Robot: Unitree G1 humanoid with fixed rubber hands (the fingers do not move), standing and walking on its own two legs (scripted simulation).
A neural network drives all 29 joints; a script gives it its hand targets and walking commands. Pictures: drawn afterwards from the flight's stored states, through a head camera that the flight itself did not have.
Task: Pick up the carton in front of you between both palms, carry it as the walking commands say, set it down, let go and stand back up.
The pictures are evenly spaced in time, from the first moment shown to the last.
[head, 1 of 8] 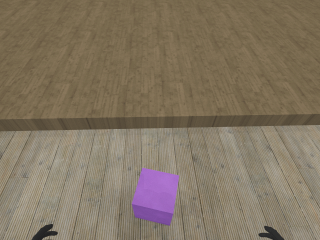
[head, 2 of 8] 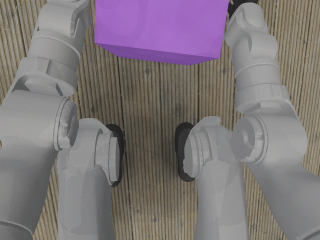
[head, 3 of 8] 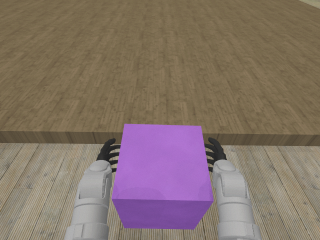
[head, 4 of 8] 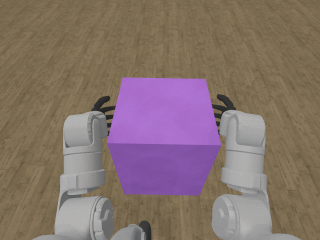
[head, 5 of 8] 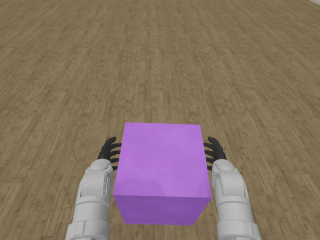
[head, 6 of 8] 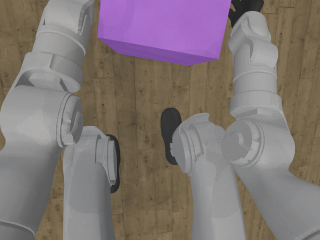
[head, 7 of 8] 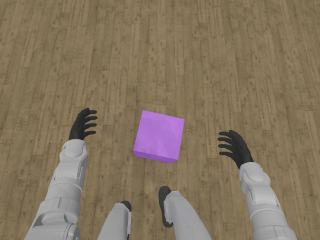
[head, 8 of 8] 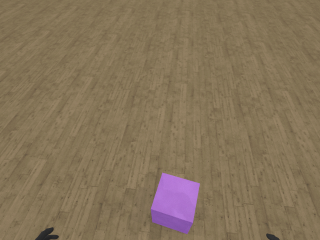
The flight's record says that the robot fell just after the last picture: no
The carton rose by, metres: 0.91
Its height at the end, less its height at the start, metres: +0.14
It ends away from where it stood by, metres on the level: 2.77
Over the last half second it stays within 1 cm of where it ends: yes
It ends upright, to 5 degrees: yes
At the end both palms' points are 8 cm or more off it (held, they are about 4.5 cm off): yes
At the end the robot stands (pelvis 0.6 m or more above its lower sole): yes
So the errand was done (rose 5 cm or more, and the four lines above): yes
